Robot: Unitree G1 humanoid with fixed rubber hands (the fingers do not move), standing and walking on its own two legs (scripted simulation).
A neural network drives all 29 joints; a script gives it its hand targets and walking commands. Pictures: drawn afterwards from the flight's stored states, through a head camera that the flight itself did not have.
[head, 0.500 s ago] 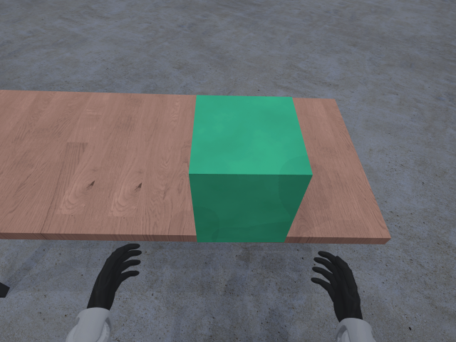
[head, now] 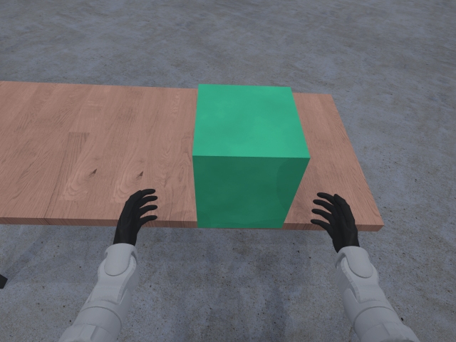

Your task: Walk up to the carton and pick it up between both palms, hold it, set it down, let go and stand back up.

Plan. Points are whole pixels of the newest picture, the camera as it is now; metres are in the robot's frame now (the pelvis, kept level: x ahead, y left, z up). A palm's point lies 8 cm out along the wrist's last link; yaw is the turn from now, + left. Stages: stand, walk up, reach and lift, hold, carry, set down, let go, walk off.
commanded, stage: reach and lift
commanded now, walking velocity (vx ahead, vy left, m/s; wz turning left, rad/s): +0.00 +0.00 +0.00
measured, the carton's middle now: (242, 159) +0.48 -0.01 +0.01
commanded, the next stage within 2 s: none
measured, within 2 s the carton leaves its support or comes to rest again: neither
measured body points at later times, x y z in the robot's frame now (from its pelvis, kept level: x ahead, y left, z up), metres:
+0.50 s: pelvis +0.00 -0.01 +0.01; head +0.03 +0.00 +0.46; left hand +0.38 +0.20 +0.06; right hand +0.39 -0.19 +0.07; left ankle +0.01 +0.11 -0.73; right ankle +0.00 -0.09 -0.73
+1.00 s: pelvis +0.02 -0.01 +0.01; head +0.07 +0.00 +0.46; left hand +0.46 +0.20 +0.12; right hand +0.46 -0.19 +0.13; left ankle +0.01 +0.11 -0.73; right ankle +0.00 -0.09 -0.73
